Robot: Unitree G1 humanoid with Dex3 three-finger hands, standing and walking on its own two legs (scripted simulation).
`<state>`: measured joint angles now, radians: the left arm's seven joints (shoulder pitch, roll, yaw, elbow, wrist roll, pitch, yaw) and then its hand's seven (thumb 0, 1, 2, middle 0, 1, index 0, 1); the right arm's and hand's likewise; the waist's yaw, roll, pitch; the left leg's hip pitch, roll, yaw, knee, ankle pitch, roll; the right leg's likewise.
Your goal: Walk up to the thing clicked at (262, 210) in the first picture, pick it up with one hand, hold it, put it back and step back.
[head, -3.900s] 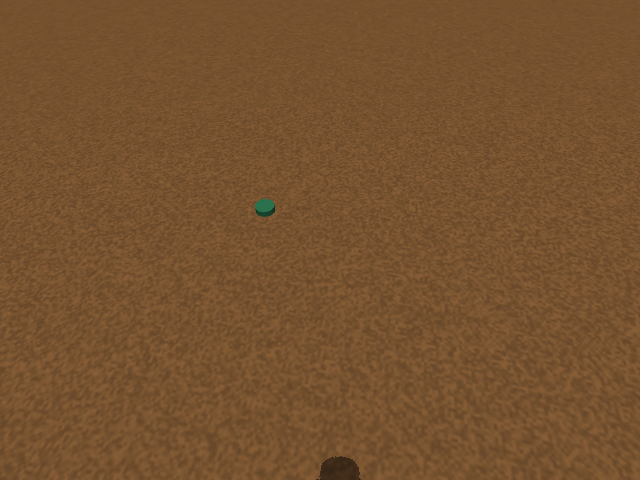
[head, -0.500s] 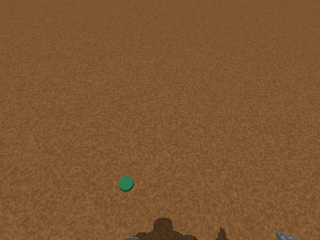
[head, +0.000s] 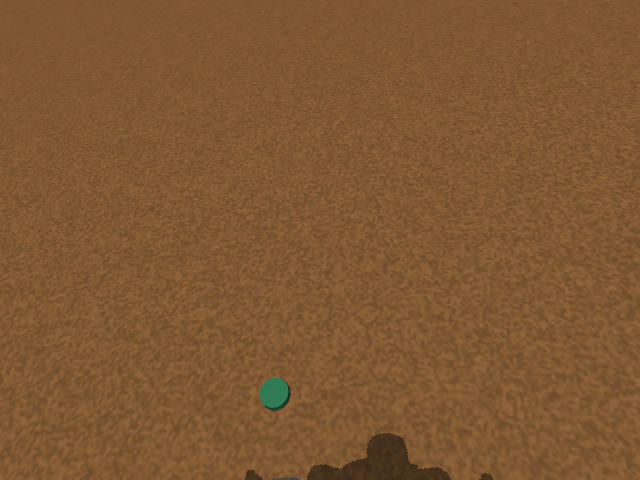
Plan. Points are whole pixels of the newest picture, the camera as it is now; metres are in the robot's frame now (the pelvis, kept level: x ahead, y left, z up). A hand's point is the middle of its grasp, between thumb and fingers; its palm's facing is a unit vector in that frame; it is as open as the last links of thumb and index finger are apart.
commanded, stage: walk up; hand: left
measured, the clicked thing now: (275, 394) +0.48 +0.26 -0.75
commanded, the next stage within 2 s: stand in 1.80 s
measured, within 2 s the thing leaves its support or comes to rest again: neither
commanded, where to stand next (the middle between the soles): +0.08 +0.03 m, yaw -1 degrees
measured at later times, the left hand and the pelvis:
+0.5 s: hand out of the picture +0.08 +0.29 -0.15, palm faces +0.00 -0.95 -0.33, open 7.3 cm; pelvis +0.03 +0.03 +0.01, yaw +0 degrees
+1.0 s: hand out of the picture +0.16 +0.27 -0.13, palm faces -0.01 -0.94 -0.35, open 7.3 cm; pelvis +0.06 +0.02 +0.02, yaw +0 degrees
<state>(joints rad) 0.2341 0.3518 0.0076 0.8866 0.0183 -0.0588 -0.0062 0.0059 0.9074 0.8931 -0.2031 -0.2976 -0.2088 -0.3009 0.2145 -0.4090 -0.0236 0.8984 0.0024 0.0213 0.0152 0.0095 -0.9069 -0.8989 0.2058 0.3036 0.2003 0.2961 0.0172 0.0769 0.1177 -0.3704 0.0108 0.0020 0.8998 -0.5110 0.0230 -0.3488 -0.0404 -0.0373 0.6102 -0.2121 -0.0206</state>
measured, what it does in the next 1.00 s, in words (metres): steps on the spot: left foot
